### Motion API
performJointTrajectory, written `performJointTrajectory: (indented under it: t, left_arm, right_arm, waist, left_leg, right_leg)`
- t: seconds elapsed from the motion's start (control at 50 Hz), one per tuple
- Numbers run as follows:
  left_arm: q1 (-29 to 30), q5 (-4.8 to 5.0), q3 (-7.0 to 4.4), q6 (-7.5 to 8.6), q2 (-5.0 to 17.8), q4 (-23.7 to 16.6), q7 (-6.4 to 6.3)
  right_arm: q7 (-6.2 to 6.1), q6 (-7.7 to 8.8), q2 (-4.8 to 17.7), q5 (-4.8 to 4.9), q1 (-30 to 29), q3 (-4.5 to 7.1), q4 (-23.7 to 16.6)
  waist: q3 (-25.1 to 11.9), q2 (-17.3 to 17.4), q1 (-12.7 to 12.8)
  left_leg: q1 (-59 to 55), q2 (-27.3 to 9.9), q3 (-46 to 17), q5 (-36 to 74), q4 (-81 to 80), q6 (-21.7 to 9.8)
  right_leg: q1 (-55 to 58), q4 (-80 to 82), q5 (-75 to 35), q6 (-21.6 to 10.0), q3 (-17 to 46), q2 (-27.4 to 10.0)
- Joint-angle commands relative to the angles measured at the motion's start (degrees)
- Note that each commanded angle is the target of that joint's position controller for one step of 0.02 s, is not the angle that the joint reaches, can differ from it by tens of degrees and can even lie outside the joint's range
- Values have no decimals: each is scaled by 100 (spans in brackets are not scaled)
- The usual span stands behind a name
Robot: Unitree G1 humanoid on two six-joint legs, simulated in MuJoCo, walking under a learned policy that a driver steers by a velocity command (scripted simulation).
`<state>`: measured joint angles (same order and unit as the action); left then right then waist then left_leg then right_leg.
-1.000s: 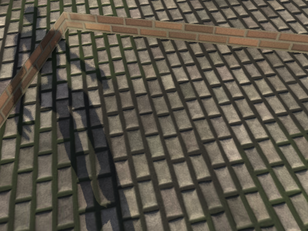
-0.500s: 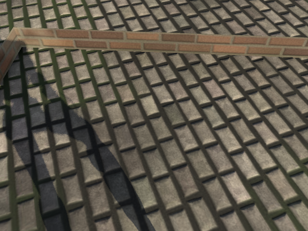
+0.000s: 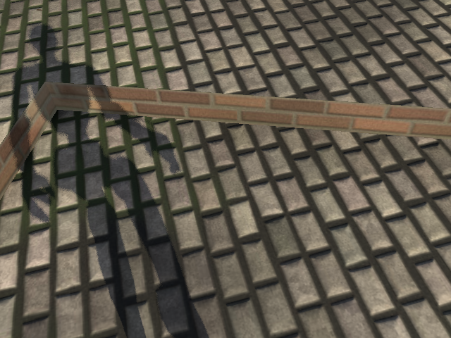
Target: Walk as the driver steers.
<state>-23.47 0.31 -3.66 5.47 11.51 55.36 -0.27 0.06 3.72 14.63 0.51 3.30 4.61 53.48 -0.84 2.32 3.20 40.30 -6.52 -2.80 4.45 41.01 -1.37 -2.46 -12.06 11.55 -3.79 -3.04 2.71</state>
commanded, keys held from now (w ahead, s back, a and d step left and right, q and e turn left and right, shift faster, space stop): w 0.14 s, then w+e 0.86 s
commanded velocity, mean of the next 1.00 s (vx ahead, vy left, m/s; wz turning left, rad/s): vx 0.50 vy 0.00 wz -0.38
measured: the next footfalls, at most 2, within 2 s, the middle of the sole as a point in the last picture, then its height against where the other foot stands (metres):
left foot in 0.22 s outside the picture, level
right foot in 0.78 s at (298, 316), level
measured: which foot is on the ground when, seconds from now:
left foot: up 0.00-0.20, down 0.22-0.76, up 0.78-1.00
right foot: down 0.00-0.22, up 0.24-0.76, down 0.78-1.00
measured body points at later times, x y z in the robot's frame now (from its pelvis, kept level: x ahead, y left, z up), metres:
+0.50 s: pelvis +0.29 +0.07 +0.00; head +0.31 +0.07 +0.45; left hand +0.44 +0.33 -0.13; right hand +0.28 -0.19 -0.14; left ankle +0.28 +0.16 -0.75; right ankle +0.37 -0.12 -0.67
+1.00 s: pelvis +0.56 -0.04 -0.01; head +0.59 -0.07 +0.44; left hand +0.74 +0.18 -0.12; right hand +0.61 -0.36 -0.11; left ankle +0.69 +0.11 -0.67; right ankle +0.55 -0.10 -0.75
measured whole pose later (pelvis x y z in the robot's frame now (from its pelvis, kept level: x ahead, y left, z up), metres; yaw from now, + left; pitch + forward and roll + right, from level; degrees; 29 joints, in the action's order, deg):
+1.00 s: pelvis +0.56 -0.04 -0.01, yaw -25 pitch +2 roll +0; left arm -16.8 0.7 -4.8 3.5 14.4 46.2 0.7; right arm -0.4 6.3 16.4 -0.3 4.5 4.3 46.6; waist 2.4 1.2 1.9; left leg 35.1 -6.3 -4.0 -15.8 58.2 1.6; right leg -13.3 -21.4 9.3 -6.4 2.5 6.5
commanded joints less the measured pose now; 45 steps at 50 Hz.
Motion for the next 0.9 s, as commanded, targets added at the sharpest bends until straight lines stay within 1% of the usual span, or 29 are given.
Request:
performJointTrajectory:
  t: [0.02,0.08,0.14,0.16,0.18,0.2,0.22,0.24,0.26,0.28,0.3,0.32,0.34,0.36,0.38,0.44,0.5,0.56,0.66,0.7,0.74,0.76,0.78,0.8,0.82,0.84,0.86,0.88,0.9]
  left_arm:
    - [-180,33,-173,53,868,-123,-48]
    - [-428,48,-191,-6,888,64,-58]
    - [-358,73,-251,-80,1013,149,-99]
    - [-283,78,-268,-101,1068,140,-102]
    - [-149,97,-275,-125,1108,119,-99]
    - [23,89,-223,-147,1009,68,-88]
    - [60,5,-131,-142,829,-99,-70]
    - [-775,67,112,-32,-60,-109,-8]
    - [-401,240,-42,82,611,-37,3]
    - [168,319,-139,119,928,-219,-13]
    - [472,286,-154,108,931,-279,-66]
    - [599,202,-204,58,867,-286,-113]
    - [435,187,-227,-30,734,-245,-113]
    - [306,198,-218,-113,553,-220,-101]
    - [284,212,-216,-181,440,-237,-97]
    - [726,154,-242,-293,453,-447,-96]
    - [1124,116,-233,-270,459,-603,-13]
    - [1751,89,-157,-243,394,-822,105]
    - [2565,103,-68,-252,361,-1300,304]
    - [2495,112,-123,-265,511,-1437,374]
    - [1790,140,-281,-288,839,-1389,392]
    - [915,150,-447,-286,1143,-1192,350]
    - [27,122,-657,-331,1666,-985,217]
    - [183,138,-703,-290,2176,-1003,182]
    - [-108,46,-561,-223,1800,-1122,202]
    - [89,14,-467,-158,1456,-1096,204]
    - [501,66,-398,-115,1222,-1174,201]
    - [942,62,-340,-103,1042,-1288,198]
    - [1172,16,-280,-92,912,-1395,173]
  right_arm:
    - [57,92,153,34,-768,-26,-464]
    - [141,154,127,80,-1172,-87,-646]
    - [250,235,253,105,-1137,-73,-735]
    - [257,260,377,94,-907,-22,-705]
    - [247,279,541,79,-390,66,-586]
    - [212,287,822,67,650,215,-280]
    - [145,287,1288,-38,1798,342,-62]
    - [164,263,1597,-70,2175,385,84]
    - [144,248,1021,-45,2129,228,57]
    - [112,257,723,-11,1571,143,-28]
    - [106,275,544,-29,1088,77,-132]
    - [119,301,366,-74,798,34,-139]
    - [124,323,251,-142,686,-3,-103]
    - [120,327,217,-156,695,2,-49]
    - [96,338,258,-144,729,15,-5]
    - [-5,351,498,-162,803,77,53]
    - [-84,318,595,-176,922,93,73]
    - [-137,278,695,-129,1092,101,65]
    - [-161,85,866,-30,1606,157,156]
    - [-180,9,1018,14,1484,198,77]
    - [-217,-77,1205,47,1321,246,-18]
    - [-222,-104,1226,78,1161,238,-76]
    - [-227,-59,1108,4,1165,190,-194]
    - [-120,122,141,-170,1646,-80,-488]
    - [-19,408,530,81,1084,-44,-657]
    - [31,538,718,263,571,9,-821]
    - [13,589,703,200,532,-1,-787]
    - [-26,566,753,55,565,52,-711]
    - [-31,476,826,8,696,106,-691]
  waist:
    - [497,-640,30]
    - [719,-682,179]
    - [674,-811,28]
    - [504,-881,-121]
    - [175,-961,-433]
    - [-404,-894,-938]
    - [-1348,-294,-1291]
    - [-2298,1331,-847]
    - [-2201,902,-1051]
    - [-1275,725,-993]
    - [-808,242,-803]
    - [-441,120,-640]
    - [-298,242,-431]
    - [-221,307,-346]
    - [-103,298,-288]
    - [197,110,-254]
    - [311,53,-309]
    - [474,-30,-505]
    - [713,-69,-745]
    - [518,121,-555]
    - [17,382,-70]
    - [-424,323,425]
    - [-944,-236,763]
    - [-1307,-1629,-14]
    - [-1946,-1081,334]
    - [-1232,-841,381]
    - [-761,-392,115]
    - [-469,-201,-138]
    - [-389,-227,-338]
  left_leg:
    - [144,139,208,370,-585,28]
    - [247,224,321,41,-1001,-49]
    - [-73,321,394,-554,-1279,-256]
    - [-592,457,465,-736,-1321,-335]
    - [-1414,667,607,-838,-1373,-438]
    - [-2860,728,625,-674,-1359,-608]
    - [-4864,-399,-587,-638,-1121,-975]
    - [-6752,-1854,-3335,-1591,-1807,-1875]
    - [-6464,-1705,-3646,-2231,-2265,-1680]
    - [-5687,-1524,-2634,-2020,-2346,-1357]
    - [-4756,-1335,-1927,-1575,-2525,-1180]
    - [-3990,-1132,-1384,-1242,-2736,-1051]
    - [-3528,-963,-948,-1093,-2926,-955]
    - [-3284,-892,-685,-1024,-3081,-935]
    - [-3139,-864,-433,-885,-3200,-949]
    - [-3052,-877,120,-380,-3389,-945]
    - [-3246,-776,634,-56,-3433,-847]
    - [-3414,-718,1078,48,-3486,-731]
    - [-4536,-1020,1421,839,-3021,-673]
    - [-4737,-1067,1597,2417,-2477,-570]
    - [-4751,-1041,1698,4088,-1266,-450]
    - [-4341,-859,1790,3956,-114,-288]
    - [-2960,-594,1793,2193,1650,-10]
    - [-361,677,1180,-3507,3610,316]
    - [345,817,-144,-3860,4211,198]
    - [832,518,-235,-3335,4058,33]
    - [625,243,-233,-2825,3522,-48]
    - [188,68,-205,-2575,3020,-10]
    - [-242,-55,-243,-2418,2736,41]
  right_leg:
    - [-18,517,-1091,-653,707,-1460]
    - [456,341,-1228,-671,663,-1622]
    - [843,-57,-2018,-582,660,-1829]
    - [826,-334,-2804,-531,697,-1828]
    - [755,-870,-3840,-462,651,-1741]
    - [288,-1935,-4203,-302,470,-1439]
    - [-1097,-3762,-2497,-95,268,-1067]
    - [-3269,-5812,1838,244,459,-22]
    - [-3760,-6517,2116,162,1236,-228]
    - [-4161,-6631,1680,98,1079,-524]
    - [-3938,-6388,1132,81,943,-829]
    - [-3661,-6057,795,78,917,-988]
    - [-3301,-5871,563,49,971,-1126]
    - [-3114,-5748,461,25,959,-1165]
    - [-3129,-5629,402,29,940,-1206]
    - [-3653,-5145,-201,120,985,-1217]
    - [-3899,-4272,-1076,179,940,-1128]
    - [-3780,-3364,-1634,156,519,-1037]
    - [-4107,-2604,-1110,-6,58,-857]
    - [-3597,-2497,-560,-178,-254,-569]
    - [-2516,-2514,10,-432,-526,-133]
    - [-1265,-2062,-334,-643,-512,93]
    - [482,-1820,-365,-961,586,-447]
    - [2230,-1338,166,-1976,3818,-1857]
    - [2637,-561,459,-2170,5051,-2212]
    - [2231,-488,13,-1850,4186,-2045]
    - [1360,-509,-479,-1622,3394,-1775]
    - [499,-447,-997,-1461,2852,-1555]
    - [-52,-320,-1338,-1402,2557,-1413]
